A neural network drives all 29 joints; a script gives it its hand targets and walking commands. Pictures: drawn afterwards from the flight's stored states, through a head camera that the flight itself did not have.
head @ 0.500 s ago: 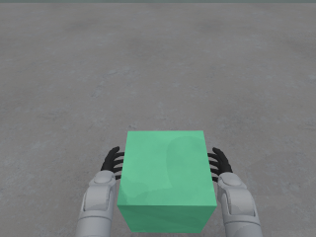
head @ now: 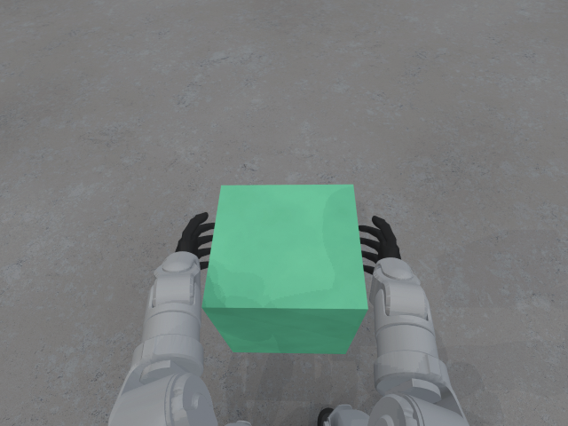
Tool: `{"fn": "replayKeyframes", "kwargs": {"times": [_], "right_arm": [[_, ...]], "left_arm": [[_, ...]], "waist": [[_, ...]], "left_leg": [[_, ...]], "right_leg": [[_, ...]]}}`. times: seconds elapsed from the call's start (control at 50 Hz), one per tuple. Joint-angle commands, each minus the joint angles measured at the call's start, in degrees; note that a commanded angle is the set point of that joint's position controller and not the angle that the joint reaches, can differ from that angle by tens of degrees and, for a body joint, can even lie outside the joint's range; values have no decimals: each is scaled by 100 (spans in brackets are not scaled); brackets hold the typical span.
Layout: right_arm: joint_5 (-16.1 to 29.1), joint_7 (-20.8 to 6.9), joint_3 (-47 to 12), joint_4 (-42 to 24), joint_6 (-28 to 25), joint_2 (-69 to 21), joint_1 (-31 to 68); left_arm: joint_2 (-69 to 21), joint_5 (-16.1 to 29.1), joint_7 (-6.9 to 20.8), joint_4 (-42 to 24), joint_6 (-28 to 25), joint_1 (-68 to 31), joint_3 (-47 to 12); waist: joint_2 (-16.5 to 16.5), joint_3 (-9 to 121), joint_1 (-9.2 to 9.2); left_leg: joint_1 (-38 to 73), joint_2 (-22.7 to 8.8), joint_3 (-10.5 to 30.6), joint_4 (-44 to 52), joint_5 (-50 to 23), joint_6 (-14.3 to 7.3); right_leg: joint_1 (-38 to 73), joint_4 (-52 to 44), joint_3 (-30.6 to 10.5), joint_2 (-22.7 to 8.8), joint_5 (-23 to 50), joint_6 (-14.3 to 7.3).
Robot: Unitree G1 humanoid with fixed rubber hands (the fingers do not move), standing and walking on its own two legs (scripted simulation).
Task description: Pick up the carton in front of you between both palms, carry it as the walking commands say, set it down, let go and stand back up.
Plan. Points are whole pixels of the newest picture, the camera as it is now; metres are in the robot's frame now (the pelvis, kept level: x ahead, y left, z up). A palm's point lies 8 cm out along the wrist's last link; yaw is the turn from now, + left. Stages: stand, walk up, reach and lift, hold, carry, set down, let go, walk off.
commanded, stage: set down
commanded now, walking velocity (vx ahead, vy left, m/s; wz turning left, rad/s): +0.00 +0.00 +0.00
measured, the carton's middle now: (287, 275) +0.37 +0.01 -0.08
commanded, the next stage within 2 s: none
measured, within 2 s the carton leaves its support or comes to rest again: neither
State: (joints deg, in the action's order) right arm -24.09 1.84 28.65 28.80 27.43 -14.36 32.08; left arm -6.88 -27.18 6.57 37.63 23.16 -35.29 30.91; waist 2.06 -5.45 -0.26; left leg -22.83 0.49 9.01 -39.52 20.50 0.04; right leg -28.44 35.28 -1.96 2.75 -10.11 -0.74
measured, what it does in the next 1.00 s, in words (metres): lowers itself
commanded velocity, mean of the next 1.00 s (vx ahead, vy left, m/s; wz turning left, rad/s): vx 0.00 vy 0.00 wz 0.00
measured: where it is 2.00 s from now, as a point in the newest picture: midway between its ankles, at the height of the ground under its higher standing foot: outside the picture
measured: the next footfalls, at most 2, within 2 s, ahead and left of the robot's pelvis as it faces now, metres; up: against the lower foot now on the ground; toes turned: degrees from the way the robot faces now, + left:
none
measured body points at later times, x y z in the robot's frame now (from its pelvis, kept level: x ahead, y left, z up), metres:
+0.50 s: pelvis -0.02 +0.03 -0.12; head +0.21 +0.01 +0.26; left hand +0.44 +0.15 -0.19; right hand +0.40 -0.15 -0.20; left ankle +0.01 +0.16 -0.72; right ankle +0.08 -0.11 -0.72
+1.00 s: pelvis -0.04 +0.03 -0.24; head +0.26 +0.00 +0.09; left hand +0.48 +0.12 -0.35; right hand +0.43 -0.18 -0.36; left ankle +0.01 +0.16 -0.72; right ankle +0.08 -0.11 -0.72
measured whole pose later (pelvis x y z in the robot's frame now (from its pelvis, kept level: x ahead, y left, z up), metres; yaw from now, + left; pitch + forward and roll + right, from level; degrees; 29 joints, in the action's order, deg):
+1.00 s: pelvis -0.04 +0.03 -0.24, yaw +3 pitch +49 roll +3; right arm -12.6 2.8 29.8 33.3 16.4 -1.0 56.9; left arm 2.3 -9.0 -4.5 44.9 14.4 -63.7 20.7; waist 3.5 7.4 -5.2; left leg -111.9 9.5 5.3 -97.1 34.4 3.9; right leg -118.5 92.0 -7.4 3.5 -22.6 4.7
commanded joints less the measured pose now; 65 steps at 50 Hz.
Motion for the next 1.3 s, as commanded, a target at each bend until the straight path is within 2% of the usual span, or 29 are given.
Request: {"fn": "replayKeyframes", "kwargs": {"times": [0.0, 0.08, 0.14, 0.22, 0.28, 0.4, 0.52, 0.68, 0.82, 1.1, 1.28], "right_arm": [[596, -654, -1927, 440, -679, -3751, 2395], [810, -596, -2570, 389, -1434, -4102, 2819], [1072, -609, -3287, 129, -1751, -4421, 3262], [1372, -707, -4038, -414, -1760, -4641, 3828], [1458, -869, -4225, -475, -1576, -4679, 3957], [1353, -1321, -3794, 98, -1122, -4544, 4025], [1311, -1469, -3335, 526, -1120, -4328, 4288], [1472, -1380, -3127, 655, -1301, -3995, 4716], [1708, -1222, -3130, 565, -1275, -3751, 5356], [1758, -1080, -2724, 761, -1106, -3193, 6779], [1889, -1094, -2515, 831, -1155, -2658, 7565]], "left_arm": [[-3532, 620, 860, 482, -605, -2450, -1704], [-3872, 1005, 915, 418, -1240, -2793, -2330], [-4293, 1376, 960, 190, -1503, -3171, -3012], [-4727, 1831, 974, -325, -1464, -3606, -3766], [-5032, 1996, 947, -387, -1272, -3742, -4026], [-5373, 1947, 893, 153, -815, -3847, -3779], [-5232, 1901, 713, 412, -832, -4167, -3514], [-4966, 2067, 346, 444, -1086, -4765, -3647], [-4674, 2306, 123, 368, -1130, -5490, -3832], [-3940, 2411, 57, 1050, -989, -6810, -3295], [-3444, 2631, -29, 1368, -1009, -7584, -3265]], "waist": [[-212, 2017, -2], [-187, 3377, 73], [-190, 4674, 65], [-182, 6313, -6], [-108, 6712, -116], [-19, 6181, -311], [20, 6222, -390], [174, 6914, -578], [190, 7504, -708], [-6, 7164, -873], [19, 6924, -1030]], "left_leg": [[-2312, 617, -610, 246, -274, -265], [-3208, 755, -684, -338, -500, -117], [-3824, 850, -785, -802, -620, 26], [-4356, 924, -920, -1408, -839, 166], [-4521, 956, -950, -1745, -826, 214], [-4945, 953, -944, -2101, -414, 251], [-5405, 981, -937, -2615, -731, 307], [-5924, 1066, -990, -3466, -996, 382], [-6502, 1171, -1135, -4161, -686, 389], [-7990, 1265, -1415, -5316, 393, 244], [-8292, 1230, -1516, -6014, 581, 225]], "right_leg": [[1877, 148, -293, 210, 473, 257], [1691, 980, -238, 274, 1315, 271], [1741, 1582, -211, 292, 1752, 272], [1527, 2277, -94, 346, 2061, 272], [676, 2634, 105, 423, 1675, 263], [-1368, 3017, 434, 520, 683, 227], [-2534, 3505, 533, 510, 845, 229], [-3496, 4292, 583, 482, 1133, 307], [-3720, 4931, 640, 476, 1089, 404], [-4200, 5912, 764, 413, 414, 530], [-4558, 6574, 871, 332, 317, 554]]}}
